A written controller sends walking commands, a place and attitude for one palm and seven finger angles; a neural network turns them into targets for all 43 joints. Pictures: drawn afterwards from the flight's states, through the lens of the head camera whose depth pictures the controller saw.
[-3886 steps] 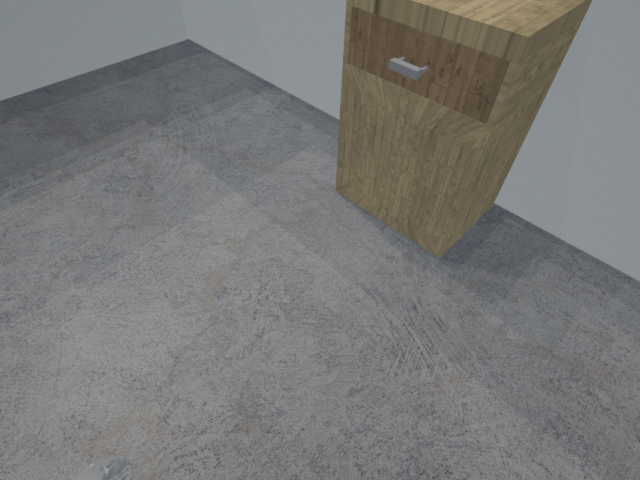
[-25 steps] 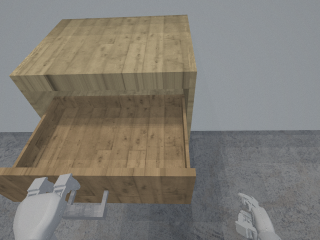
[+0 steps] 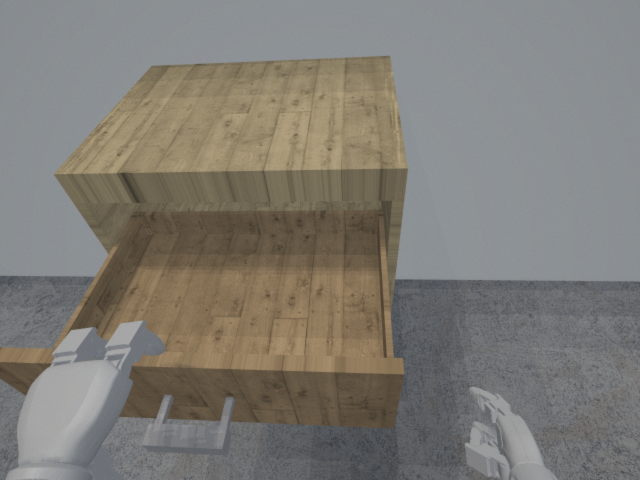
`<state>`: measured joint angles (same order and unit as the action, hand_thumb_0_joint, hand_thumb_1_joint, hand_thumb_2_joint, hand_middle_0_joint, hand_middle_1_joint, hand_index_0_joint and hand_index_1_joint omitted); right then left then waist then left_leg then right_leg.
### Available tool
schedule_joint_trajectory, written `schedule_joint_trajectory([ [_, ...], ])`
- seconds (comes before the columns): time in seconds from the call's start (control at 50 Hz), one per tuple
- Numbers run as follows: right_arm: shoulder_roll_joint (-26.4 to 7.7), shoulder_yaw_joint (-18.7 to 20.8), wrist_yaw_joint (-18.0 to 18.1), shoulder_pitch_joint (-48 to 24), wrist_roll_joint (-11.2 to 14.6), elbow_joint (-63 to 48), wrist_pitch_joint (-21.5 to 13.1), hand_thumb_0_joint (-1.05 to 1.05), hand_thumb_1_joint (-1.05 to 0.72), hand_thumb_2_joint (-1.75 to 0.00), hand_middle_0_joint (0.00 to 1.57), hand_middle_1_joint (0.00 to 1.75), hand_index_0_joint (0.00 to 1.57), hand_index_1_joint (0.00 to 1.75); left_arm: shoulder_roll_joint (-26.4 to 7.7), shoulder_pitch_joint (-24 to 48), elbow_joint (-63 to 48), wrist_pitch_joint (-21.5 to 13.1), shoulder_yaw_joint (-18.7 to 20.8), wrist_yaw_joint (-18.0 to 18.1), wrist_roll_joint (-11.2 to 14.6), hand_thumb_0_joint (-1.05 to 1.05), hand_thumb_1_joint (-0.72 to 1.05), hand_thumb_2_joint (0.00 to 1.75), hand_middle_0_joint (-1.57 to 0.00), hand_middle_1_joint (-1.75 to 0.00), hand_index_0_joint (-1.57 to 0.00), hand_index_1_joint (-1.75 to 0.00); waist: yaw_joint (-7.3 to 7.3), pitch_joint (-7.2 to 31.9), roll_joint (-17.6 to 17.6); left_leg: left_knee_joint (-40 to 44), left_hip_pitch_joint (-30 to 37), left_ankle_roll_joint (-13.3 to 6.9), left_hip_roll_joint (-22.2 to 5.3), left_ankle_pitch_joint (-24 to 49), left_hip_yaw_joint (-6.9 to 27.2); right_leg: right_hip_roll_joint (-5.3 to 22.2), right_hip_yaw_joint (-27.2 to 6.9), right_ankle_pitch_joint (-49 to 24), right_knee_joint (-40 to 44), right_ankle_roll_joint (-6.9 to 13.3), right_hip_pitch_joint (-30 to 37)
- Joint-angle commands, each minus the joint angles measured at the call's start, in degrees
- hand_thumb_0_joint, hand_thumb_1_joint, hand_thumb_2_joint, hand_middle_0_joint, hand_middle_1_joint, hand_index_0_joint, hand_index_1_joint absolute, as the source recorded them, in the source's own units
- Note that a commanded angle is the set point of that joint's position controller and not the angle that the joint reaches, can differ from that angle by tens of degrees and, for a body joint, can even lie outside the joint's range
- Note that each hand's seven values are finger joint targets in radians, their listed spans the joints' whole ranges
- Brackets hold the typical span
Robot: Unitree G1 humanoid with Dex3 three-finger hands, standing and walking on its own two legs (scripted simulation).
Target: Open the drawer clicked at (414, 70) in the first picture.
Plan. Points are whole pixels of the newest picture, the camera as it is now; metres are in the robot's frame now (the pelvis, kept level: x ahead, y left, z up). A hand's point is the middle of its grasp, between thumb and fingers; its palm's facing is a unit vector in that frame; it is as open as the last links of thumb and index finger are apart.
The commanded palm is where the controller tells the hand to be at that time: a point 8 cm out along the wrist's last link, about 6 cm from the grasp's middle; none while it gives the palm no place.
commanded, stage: lift the hand off the handle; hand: left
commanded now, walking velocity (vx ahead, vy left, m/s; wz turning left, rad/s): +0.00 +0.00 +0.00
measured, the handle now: (193, 421) +0.19 +0.21 -0.04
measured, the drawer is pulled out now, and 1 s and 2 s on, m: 0.30 0.30 0.30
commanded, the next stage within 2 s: draw the hand back to the body in 0.24 s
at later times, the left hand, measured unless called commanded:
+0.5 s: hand (110, 403) +0.15 +0.23 +0.11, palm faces +0.09 -0.13 -0.99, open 13.8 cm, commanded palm +0.13 +0.24 +0.17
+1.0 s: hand (87, 394) +0.15 +0.25 +0.13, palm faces +0.16 -0.44 -0.89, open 13.8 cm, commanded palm +0.12 +0.26 +0.18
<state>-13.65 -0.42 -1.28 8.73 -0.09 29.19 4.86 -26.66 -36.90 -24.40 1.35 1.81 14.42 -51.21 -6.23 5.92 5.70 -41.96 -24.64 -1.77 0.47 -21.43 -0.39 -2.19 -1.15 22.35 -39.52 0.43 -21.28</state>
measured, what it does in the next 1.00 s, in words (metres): stands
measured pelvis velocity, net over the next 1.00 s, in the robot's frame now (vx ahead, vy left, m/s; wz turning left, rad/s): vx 0.00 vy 0.00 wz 0.01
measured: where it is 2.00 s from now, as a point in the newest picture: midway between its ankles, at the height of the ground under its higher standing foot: outside the picture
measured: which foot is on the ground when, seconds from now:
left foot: down 0.00-1.00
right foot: down 0.00-1.00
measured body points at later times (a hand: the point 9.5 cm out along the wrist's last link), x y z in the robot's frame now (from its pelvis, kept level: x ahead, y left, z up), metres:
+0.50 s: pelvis +0.00 +0.00 +0.01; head +0.00 -0.03 +0.46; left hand +0.14 +0.24 +0.16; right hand +0.24 -0.19 -0.07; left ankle +0.00 +0.10 -0.72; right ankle -0.02 -0.12 -0.72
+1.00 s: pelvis +0.00 +0.00 +0.02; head +0.00 -0.03 +0.46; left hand +0.14 +0.27 +0.18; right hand +0.23 -0.20 -0.06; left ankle +0.00 +0.10 -0.72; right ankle -0.02 -0.12 -0.72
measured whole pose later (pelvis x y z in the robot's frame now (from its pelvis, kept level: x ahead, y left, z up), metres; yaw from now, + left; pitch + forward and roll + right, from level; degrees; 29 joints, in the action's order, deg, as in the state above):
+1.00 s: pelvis +0.00 +0.00 +0.02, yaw +1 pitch -1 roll -1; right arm -14.1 -0.8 0.8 7.5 1.6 29.5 4.0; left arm -27.5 -37.0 -30.5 0.8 9.0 7.6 -27.3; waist -5.6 0.8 5.8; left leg -33.8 -15.6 -2.1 1.0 -17.6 0.1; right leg -1.6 -0.8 18.0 -30.1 0.0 -11.5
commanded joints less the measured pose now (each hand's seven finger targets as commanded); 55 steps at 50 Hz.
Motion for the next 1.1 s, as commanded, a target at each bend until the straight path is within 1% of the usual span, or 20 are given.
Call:
schedule_joint_trajectory([
  [0.0, -4.8, 1.8, 0.4, -8.9, 0.9, -10.6, -3.4, 0.00, -0.90, -0.90, 0.20, 0.30, 0.20, 0.30, -8.4, 0.7, -14.6, 0.1, 6.9, 0.6, 1.0, 0.00, -0.50, 0.30, -0.30, -1.20, -0.30, -1.20, 0.36, 3.5, -2.4, 7.2, 10.7, 0.0, -2.1, 15.8, 1.3, 1.5, 0.5, -13.6, 9.2, 1.8, -1.3],
  [0.06, -5.2, 1.5, 0.1, -10.8, 1.4, -11.5, -3.3, 0.00, -0.90, -0.90, 0.20, 0.30, 0.20, 0.30, -9.9, -3.3, -16.1, 1.0, 9.7, -0.2, 1.7, 0.00, -0.50, 0.30, -0.30, -1.20, -0.30, -1.20, -0.86, 3.8, -2.3, 7.8, 11.3, 0.4, -2.2, 18.1, 1.7, 1.4, -0.7, -16.7, 10.0, 1.9, 0.9],
  [0.16, -5.2, 1.4, -0.2, -10.9, 1.7, -11.3, -2.9, 0.00, -0.90, -0.90, 0.20, 0.30, 0.20, 0.30, -8.6, -3.0, -16.6, 2.2, 8.3, -2.1, 2.3, 0.00, -0.50, 0.30, -0.30, -1.20, -0.30, -1.20, -0.60, 1.1, -2.5, 9.6, 11.9, 0.6, -2.5, 17.6, 1.7, 1.3, -0.1, -15.2, 11.7, 1.7, 1.2],
  [0.2, -5.1, 1.4, -0.2, -9.4, 1.6, -10.8, -2.5, 0.00, -0.90, -0.90, 0.20, 0.30, 0.20, 0.30, -8.1, -3.5, -15.3, 1.8, 7.5, -2.7, 2.2, 0.00, -0.50, 0.30, -0.30, -1.20, -0.30, -1.20, -0.20, 0.6, -6.4, 9.8, 11.6, 0.4, -2.5, 17.8, 1.2, 1.5, 0.7, -15.5, 11.7, 1.2, 1.4],
  [0.28, -5.6, 1.0, -0.3, -8.7, 0.8, -11.6, -2.7, 0.00, -0.90, -0.90, 0.20, 0.30, 0.20, 0.30, -8.7, 0.1, -19.2, 1.0, 6.2, -2.8, 0.6, 0.00, -0.50, 0.30, -0.30, -1.20, -0.30, -1.20, -0.84, 4.1, -1.3, 9.6, 13.9, 0.1, -2.3, 18.2, 1.1, 1.6, 1.4, -13.8, 12.0, 1.4, 1.1],
  [0.3, -5.2, 1.4, -0.2, -8.9, 1.1, -11.3, -2.8, 0.00, -0.90, -0.90, 0.20, 0.30, 0.20, 0.30, -7.5, 0.3, -18.9, 0.8, 5.2, -2.6, 1.0, 0.00, -0.50, 0.30, -0.30, -1.20, -0.30, -1.20, -0.14, 1.6, -2.0, 9.9, 13.6, 0.4, -2.7, 17.9, 1.3, 1.4, 0.5, -12.9, 12.2, 1.6, 0.2],
  [0.38, -5.5, 1.0, -0.2, -8.3, 0.2, -11.2, -2.8, 0.00, -0.90, -0.90, 0.20, 0.30, 0.20, 0.30, -10.5, 2.9, -19.9, 0.3, 7.5, -1.6, -1.1, 0.00, -0.50, 0.30, -0.30, -1.20, -0.30, -1.20, -1.05, 4.6, -1.6, 9.3, 14.6, 0.2, -2.4, 17.6, 1.5, 1.3, 0.5, -11.9, 12.1, 2.0, 0.3],
  [0.44, -5.1, 1.3, 0.0, -9.3, 0.8, -10.9, -2.6, 0.00, -0.90, -0.90, 0.20, 0.30, 0.20, 0.30, -10.0, 2.4, -17.8, 0.6, 8.0, -1.4, -0.4, 0.00, -0.50, 0.30, -0.30, -1.20, -0.30, -1.20, -0.77, 2.1, -3.1, 9.9, 14.0, 0.5, -2.5, 17.7, 1.6, 1.4, 0.0, -13.2, 12.5, 2.0, 1.0],
  [0.48, -5.3, 0.8, 0.0, -9.7, 0.8, -10.9, -2.3, 0.00, -0.90, -0.90, 0.20, 0.30, 0.20, 0.30, -12.1, 1.7, -17.7, 1.6, 10.2, -1.4, -0.4, 0.00, -0.50, 0.30, -0.30, -1.20, -0.30, -1.20, -1.81, 5.0, -1.3, 10.3, 14.4, 0.5, -2.2, 19.4, 1.6, 1.5, 0.5, -15.2, 12.0, 2.1, 3.6],
  [0.6, -5.5, 1.0, 0.3, -10.8, 1.7, -10.7, -1.9, 0.00, -0.90, -0.90, 0.20, 0.30, 0.20, 0.30, -10.1, -0.5, -17.1, 2.8, 8.7, -4.2, 3.2, 0.00, -0.50, 0.30, -0.30, -1.20, -0.30, -1.20, -0.32, 1.3, -4.2, 11.5, 13.8, 0.4, -2.3, 19.0, 1.4, 1.7, 0.2, -16.5, 13.6, 1.3, 4.0],
  [0.76, -6.3, 1.2, 1.3, -11.2, 1.6, -10.9, -2.4, 0.00, -0.90, -0.90, 0.20, 0.30, 0.20, 0.30, -13.9, 2.4, -19.2, 0.5, 12.7, -4.1, 3.3, 0.00, -0.50, 0.30, -0.30, -1.20, -0.30, -1.20, -0.72, 0.3, -1.4, 11.9, 14.8, 0.5, -2.4, 16.1, 1.9, 1.4, -0.9, -12.6, 15.2, 1.8, 2.8],
  [0.78, -6.0, 0.9, 1.2, -9.6, 0.9, -10.9, -2.2, 0.00, -0.90, -0.90, 0.20, 0.30, 0.20, 0.30, -13.8, 2.3, -19.2, 0.2, 12.2, -4.1, 2.6, 0.00, -0.50, 0.30, -0.30, -1.20, -0.30, -1.20, -1.29, 3.2, -1.9, 11.5, 15.4, 0.2, -2.2, 17.1, 1.3, 1.9, 1.1, -12.7, 14.6, 1.4, 3.5],
  [0.84, -6.1, 1.7, 1.3, -9.7, 1.3, -10.1, -1.9, 0.00, -0.90, -0.90, 0.20, 0.30, 0.20, 0.30, -13.6, 0.8, -17.2, -0.1, 13.2, -3.9, 3.7, 0.00, -0.50, 0.30, -0.30, -1.20, -0.30, -1.20, -0.60, 1.3, -3.5, 11.4, 15.0, 0.4, -2.1, 17.6, 1.3, 2.0, 0.3, -14.6, 14.8, 1.2, 3.2],
  [0.86, -6.3, 1.6, 1.4, -11.6, 1.8, -10.3, -2.2, 0.00, -0.90, -0.90, 0.20, 0.30, 0.20, 0.30, -14.5, 0.7, -18.0, 0.2, 14.8, -3.6, 4.3, 0.00, -0.50, 0.30, -0.30, -1.20, -0.30, -1.20, -0.94, 1.1, -0.7, 11.6, 15.0, 0.6, -2.1, 17.3, 1.6, 1.6, -1.0, -15.1, 15.0, 1.7, 3.6],
  [0.92, -6.3, 1.6, 1.6, -10.4, 1.2, -9.5, -1.7, 0.00, -0.90, -0.90, 0.20, 0.30, 0.20, 0.30, -14.6, 2.1, -15.7, 0.1, 14.3, -4.4, 4.4, 0.00, -0.50, 0.30, -0.30, -1.20, -0.30, -1.20, -0.79, 0.9, -3.9, 11.8, 14.8, 0.3, -1.9, 17.1, 1.4, 2.0, 0.6, -14.3, 15.1, 1.0, 3.3],
  [0.94, -1.7, 1.2, 3.2, -5.4, 2.7, -11.3, -5.9, 0.00, -0.90, -0.90, 0.20, 0.30, 0.20, 0.30, 10.0, 3.1, -14.2, -2.6, 8.1, -5.9, 46.4, 0.00, -0.47, 0.32, -0.30, -1.18, -0.30, -1.18, 6.31, -3.4, -6.3, 13.8, 20.3, -0.7, -3.7, 13.2, 2.2, 1.7, 4.1, -11.7, 15.0, 1.2, 5.9],
  [0.96, -2.9, 0.8, 4.4, -6.7, 2.7, -10.2, -9.1, 0.00, -0.90, -0.90, 0.20, 0.30, 0.20, 0.30, 5.2, 2.7, -14.1, -4.7, 10.1, -6.0, 47.9, 0.00, -0.43, 0.33, -0.29, -1.15, -0.29, -1.15, 4.71, -3.1, -4.7, 15.4, 20.2, -0.4, -4.2, 11.4, 3.4, 1.3, 3.3, -7.7, 15.0, 1.3, 5.4],
  [0.98, -3.3, 0.5, 5.7, -5.3, 2.2, -9.1, -9.8, 0.00, -0.90, -0.90, 0.20, 0.30, 0.20, 0.30, 2.1, 2.4, -14.6, -6.2, 13.3, -5.5, 50.4, 0.00, -0.40, 0.34, -0.29, -1.13, -0.29, -1.13, 3.72, -2.5, -8.1, 16.3, 19.5, -0.2, -3.8, 12.2, 3.4, 2.2, 4.3, -8.4, 16.0, 1.0, 6.8],
  [1.02, -4.0, 0.3, 7.2, -5.7, 1.3, -8.3, -12.3, 0.00, -0.90, -0.90, 0.20, 0.30, 0.20, 0.30, -2.0, 7.3, -21.3, -8.4, 16.0, -4.7, 51.8, 0.00, -0.32, 0.37, -0.29, -1.09, -0.29, -1.09, 2.96, -0.2, -4.8, 16.8, 19.5, 0.0, -2.9, 13.4, 2.8, 3.1, 3.4, -10.5, 17.2, 1.0, 9.3],
  [1.08, -3.2, -0.6, 7.4, -5.1, 0.8, -5.7, -15.2, 0.00, -0.90, -0.90, 0.20, 0.30, 0.20, 0.30, -1.0, 6.6, -20.9, -9.8, 16.1, -4.3, 52.1, 0.00, -0.22, 0.42, -0.28, -1.02, -0.28, -1.02, 2.71, -2.6, 0.9, 17.6, 18.0, 0.8, -2.3, 15.1, 2.8, 3.4, 3.6, -12.0, 18.0, 1.6, 9.9],
])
